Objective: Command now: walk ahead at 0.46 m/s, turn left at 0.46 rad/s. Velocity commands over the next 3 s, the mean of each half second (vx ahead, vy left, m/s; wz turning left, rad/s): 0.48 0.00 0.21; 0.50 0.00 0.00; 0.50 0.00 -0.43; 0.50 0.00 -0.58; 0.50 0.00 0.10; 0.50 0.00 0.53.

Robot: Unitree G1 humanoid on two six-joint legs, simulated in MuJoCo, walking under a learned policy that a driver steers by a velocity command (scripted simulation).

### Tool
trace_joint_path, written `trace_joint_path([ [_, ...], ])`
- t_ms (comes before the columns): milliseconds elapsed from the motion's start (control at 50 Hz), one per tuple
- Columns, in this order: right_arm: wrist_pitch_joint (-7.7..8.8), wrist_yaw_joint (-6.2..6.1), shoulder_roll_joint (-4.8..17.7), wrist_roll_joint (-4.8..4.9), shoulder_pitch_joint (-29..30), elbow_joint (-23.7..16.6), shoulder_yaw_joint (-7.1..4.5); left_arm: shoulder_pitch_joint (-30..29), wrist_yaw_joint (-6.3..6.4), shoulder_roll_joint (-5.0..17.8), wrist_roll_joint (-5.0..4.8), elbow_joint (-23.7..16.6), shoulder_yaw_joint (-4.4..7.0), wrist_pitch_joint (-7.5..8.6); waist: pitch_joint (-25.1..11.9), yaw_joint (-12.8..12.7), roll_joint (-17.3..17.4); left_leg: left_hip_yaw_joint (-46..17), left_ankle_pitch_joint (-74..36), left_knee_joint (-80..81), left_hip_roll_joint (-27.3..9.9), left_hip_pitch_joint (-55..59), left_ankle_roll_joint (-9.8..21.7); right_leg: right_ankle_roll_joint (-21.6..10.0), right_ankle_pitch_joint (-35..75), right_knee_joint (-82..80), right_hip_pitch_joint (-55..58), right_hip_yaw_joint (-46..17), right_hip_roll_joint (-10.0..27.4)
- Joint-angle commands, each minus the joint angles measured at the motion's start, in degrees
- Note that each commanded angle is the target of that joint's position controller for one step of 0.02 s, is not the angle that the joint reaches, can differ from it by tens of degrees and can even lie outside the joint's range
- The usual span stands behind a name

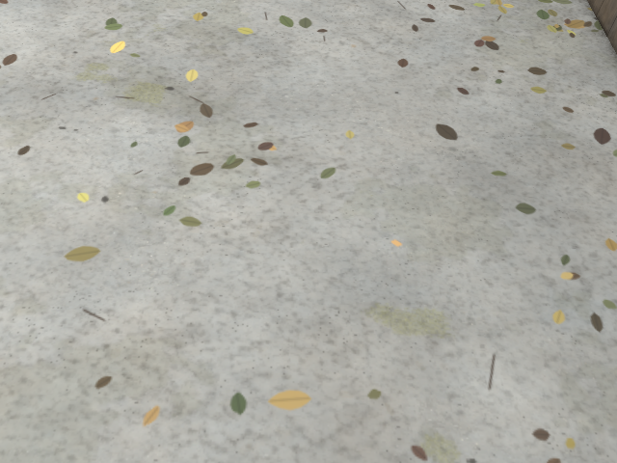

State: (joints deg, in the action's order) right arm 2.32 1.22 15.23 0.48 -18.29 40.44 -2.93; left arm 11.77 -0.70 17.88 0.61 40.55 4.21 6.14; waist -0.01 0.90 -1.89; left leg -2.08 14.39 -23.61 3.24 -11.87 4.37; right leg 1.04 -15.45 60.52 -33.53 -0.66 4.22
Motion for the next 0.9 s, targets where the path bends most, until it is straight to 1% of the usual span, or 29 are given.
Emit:
trace_joint_path([
  [20, 1.34, -1.28, 9.58, 0.0, 1.88, -3.54, -2.47, -3.54, -0.15, 4.03, 0.44, -4.19, 0.82, 0.4, -0.5, -0.58, 6.03, -12.78, -21.43, 11.41, -13.16, 6.87, 10.04, 1.4, 8.79, -8.31, -8.47, -0.76, 0.58],
  [60, 1.41, -1.81, 9.63, 0.34, 0.0, -2.04, -2.45, -7.69, -0.46, 1.93, 0.13, -4.91, -0.18, 0.37, 0.48, 0.9, 6.4, -9.17, -22.99, 11.47, -11.22, 4.92, 8.15, 1.56, 16.04, -17.34, -5.2, -0.03, -0.74],
  [100, 1.51, -2.06, 9.95, 0.47, -2.48, -0.62, -2.49, -12.11, -1.1, 1.06, -0.56, -5.82, -0.75, 0.55, 1.62, 2.78, 7.21, -8.4, -19.82, 12.14, -11.03, 3.93, 7.11, 1.07, 21.62, -24.1, -2.35, 0.62, -1.98],
  [140, 1.65, -2.07, 10.28, 0.7, -4.78, 0.68, -2.52, -15.53, -1.7, 1.4, -1.11, -6.71, -0.83, 0.77, 3.12, 4.01, 6.9, -9.68, -16.85, 12.5, -12.45, 5.14, 7.12, 0.14, 23.77, -27.86, -1.6, 0.28, -2.53],
  [200, 1.31, -2.17, 10.33, 0.79, -6.66, 2.33, -2.6, -18.03, -2.45, 2.32, -1.21, -7.74, -0.64, 1.15, 4.52, 4.12, 6.85, -11.3, -18.85, 10.31, -15.08, 11.05, 6.7, -2.06, 21.09, -31.47, -3.29, -0.41, -2.73],
  [240, 0.82, -2.34, 10.68, 0.67, -6.81, 2.92, -2.8, -16.81, -2.66, 3.07, -1.18, -7.6, -0.34, 1.19, 3.89, 3.04, 7.59, -11.47, -25.74, 7.53, -15.96, 14.33, 5.8, -3.62, 16.78, -32.59, -1.21, 0.24, -3.44],
  [260, 0.6, -2.4, 11.2, 0.62, -6.4, 2.87, -2.94, -14.74, -2.51, 3.93, -1.06, -7.23, 0.1, 1.17, 2.19, 1.8, 8.24, -10.97, -35.12, 4.35, -15.48, 15.39, 5.22, -4.6, 13.81, -32.61, 2.57, 1.53, -4.82],
  [280, 0.31, -2.43, 11.5, 0.53, -5.89, 2.76, -2.97, -10.17, -2.13, 5.24, -0.93, -6.18, 0.87, 1.1, -1.42, -0.79, 8.84, -9.83, -46.37, -1.5, -14.18, 15.59, 4.5, -6.04, 12.65, -33.06, 9.77, 3.47, -6.69],
  [300, 0.09, -2.42, 10.86, 0.26, -4.86, 2.22, -2.52, -2.03, -1.68, 7.23, -0.7, -4.35, 1.8, 0.99, -7.31, -5.04, 8.45, -7.79, -49.95, -11.45, -11.66, 11.79, 2.98, -8.4, 15.54, -32.81, 22.56, 2.96, -5.39],
  [320, 0.13, -2.45, 8.23, -0.97, -4.68, 0.68, -1.43, 8.7, -1.13, 10.46, 0.17, -2.99, 2.4, 0.82, -16.31, -8.81, 2.75, -6.59, -33.25, -28.65, -7.95, -0.39, 1.29, -12.7, 17.52, -30.04, 41.16, -9.17, 5.27],
  [340, 1.04, -1.77, 1.82, 0.13, -14.61, 1.23, 0.36, 12.35, -1.64, 12.72, -0.3, -0.65, 3.01, 0.61, -25.26, -4.27, -15.16, -5.57, 16.25, -49.73, 2.46, -22.21, -2.78, -22.77, 5.45, -35.0, 61.01, -37.8, 19.03],
  [360, 1.75, -1.52, 7.89, 1.04, -10.02, 1.73, -0.63, 12.51, -1.51, 7.12, -1.7, -0.58, 1.73, 0.38, -21.3, -7.21, -8.96, -9.7, 18.09, -54.09, -0.02, -28.79, -2.48, -20.23, -6.36, -41.3, 57.86, -41.98, 17.31],
  [380, 2.19, -1.29, 10.38, 1.99, -2.35, -0.49, -1.44, 7.98, -1.04, 5.48, -1.68, -0.87, 1.08, 0.1, -10.85, -7.17, -5.02, -7.41, 12.98, -53.48, -3.0, -31.61, -2.28, -17.46, -6.56, -43.17, 48.72, -32.62, 15.21],
  [400, 2.53, -1.4, 9.65, 1.4, 1.4, -1.52, -1.12, 4.12, -0.86, 5.1, -1.02, -1.24, 0.69, -0.23, -5.49, -5.21, 0.29, -5.0, 8.15, -50.31, -5.92, -29.82, -2.25, -15.91, -1.03, -44.84, 39.39, -26.72, 13.0],
  [420, 2.65, -1.38, 9.06, 0.4, 2.84, -1.79, -1.32, 2.07, -0.91, 4.24, -0.45, -1.35, 0.36, -0.3, -2.08, -3.56, 1.24, -4.14, 5.71, -47.0, -7.46, -28.19, -2.62, -15.74, 4.8, -46.38, 32.79, -22.9, 11.14],
  [440, 2.39, -1.26, 8.24, 0.27, 1.4, -1.54, -1.4, 1.13, -0.88, 3.62, 0.19, -1.38, 0.05, -0.09, -1.64, -1.55, -0.3, -4.24, 4.08, -45.08, -8.95, -24.86, -2.8, -15.5, 8.16, -47.93, 28.69, -20.02, 9.53],
  [460, 2.01, -1.25, 7.04, 0.41, -0.19, -1.03, -1.21, 0.68, -0.96, 3.25, 0.02, -1.16, -0.02, 0.12, -1.72, -0.48, -1.55, -3.86, 3.57, -43.16, -9.46, -23.03, -3.16, -15.71, 9.67, -49.34, 26.57, -17.95, 8.52],
  [500, 1.31, -1.36, 5.26, 0.15, -0.42, -0.88, -0.73, 0.87, -0.92, 3.97, -0.68, -0.16, 0.14, 0.59, -0.67, 0.37, -2.17, -2.56, 2.9, -38.96, -10.31, -22.7, -4.25, -16.45, 12.85, -51.59, 23.14, -13.99, 8.12],
  [540, 1.29, -1.48, 4.54, -0.47, 3.54, -2.33, -0.3, 1.75, -0.56, 5.66, -0.85, 0.75, 0.58, 0.6, 0.97, -0.37, -1.65, -1.7, -2.26, -32.91, -11.03, -24.62, -5.42, -16.59, 15.02, -53.31, 21.92, -10.94, 7.77],
  [620, 2.18, -0.81, 3.23, -0.3, 11.61, -3.94, 0.4, 4.27, -0.07, 7.07, -1.43, 2.19, 0.8, -0.18, 2.29, -3.33, -0.78, 0.28, -16.19, -17.02, -9.51, -21.95, -5.66, -13.75, 16.69, -53.3, 22.24, -4.58, 4.87],
  [680, 2.64, -0.03, 3.59, 0.36, 16.7, -5.49, 0.35, 8.32, -0.1, 8.19, -1.92, 4.09, 0.97, -0.86, 2.75, -5.58, -1.0, 1.03, -19.14, -11.02, -7.96, -20.68, -5.36, -13.07, 15.52, -51.77, 25.89, -4.74, 6.47],
  [740, 2.95, 0.82, 4.89, 0.54, 19.06, -6.97, -0.09, 9.61, 0.14, 8.92, -2.16, 5.37, 1.22, -1.89, 3.28, -5.3, -1.71, 0.65, -14.09, -7.18, -7.15, -21.51, -3.4, -11.91, 16.95, -48.56, 31.91, -6.28, 9.37],
  [780, 3.15, 1.03, 6.26, 0.42, 15.95, -6.48, -0.73, 8.81, 0.48, 9.73, -2.16, 5.74, 1.46, -2.6, 1.62, -2.8, -2.6, 1.83, -10.22, -5.12, -5.78, -16.54, -1.72, -10.58, 24.1, -44.18, 34.27, -6.22, 9.95],
  [800, 3.17, 0.82, 7.75, 0.17, 10.32, -4.9, -1.67, 7.86, 0.62, 9.48, -2.13, 5.69, 1.28, -2.92, -1.67, 0.56, -2.19, 3.5, -10.13, -3.24, -4.11, -8.41, -0.34, -9.29, 32.48, -37.29, 33.66, -4.18, 7.94],
  [820, 3.09, 0.27, 10.82, -0.1, 1.36, -2.59, -3.07, 8.1, 0.79, 7.3, -1.49, 5.32, 0.38, -2.97, -8.26, 4.37, -0.64, 1.83, -11.49, -4.47, -6.03, 5.41, 1.81, -7.34, 32.43, -25.5, 28.53, -1.58, 4.88],
  [840, 2.86, -0.22, 16.85, -1.45, -6.35, -1.91, -4.39, 12.27, 0.7, 2.15, -0.54, 3.18, -1.46, -2.19, -18.13, 4.77, 10.12, -19.04, -9.51, -5.31, -20.75, 27.72, 9.14, -3.42, 13.79, -3.42, 9.09, 2.02, -1.69],
  [860, 2.46, 0.03, 15.42, -0.42, -8.62, -0.88, -4.15, 13.91, 0.46, 1.08, -1.15, 3.69, -2.03, -1.09, -22.81, 4.67, 19.0, -39.12, 0.47, 3.64, -26.14, 34.53, 14.44, -2.03, -16.97, 8.84, -4.21, -2.7, -7.29],
  [880, 2.4, 0.14, 11.59, 0.0, -6.04, -1.2, -2.8, 9.93, 0.02, 6.77, -2.47, 3.09, -0.59, -0.35, -15.59, 5.34, 13.03, -35.06, 6.49, 5.56, -24.58, 29.77, 12.05, -2.67, -15.87, 13.73, -10.42, -6.01, -3.68],
  [900, 2.33, 0.06, 9.96, -0.08, -2.59, -1.7, -2.22, 5.24, -0.19, 7.19, -2.98, 1.76, -0.5, -0.01, -9.23, 4.43, 9.72, -27.33, 4.87, 6.38, -22.39, 22.4, 10.21, -3.24, -10.97, 12.92, -11.55, -4.36, -0.95],
])
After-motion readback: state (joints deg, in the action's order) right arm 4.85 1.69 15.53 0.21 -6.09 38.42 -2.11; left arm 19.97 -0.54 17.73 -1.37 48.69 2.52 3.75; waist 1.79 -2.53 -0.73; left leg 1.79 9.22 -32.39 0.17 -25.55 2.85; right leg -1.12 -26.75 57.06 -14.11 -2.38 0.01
